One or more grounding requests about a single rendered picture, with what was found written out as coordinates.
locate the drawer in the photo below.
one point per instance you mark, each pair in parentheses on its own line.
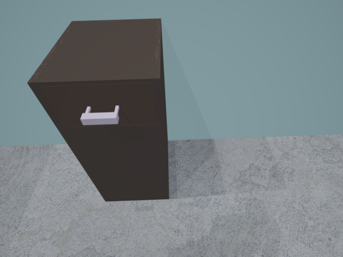
(136,100)

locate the cabinet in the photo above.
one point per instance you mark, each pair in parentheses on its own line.
(124,162)

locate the handle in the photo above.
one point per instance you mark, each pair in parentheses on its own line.
(100,118)

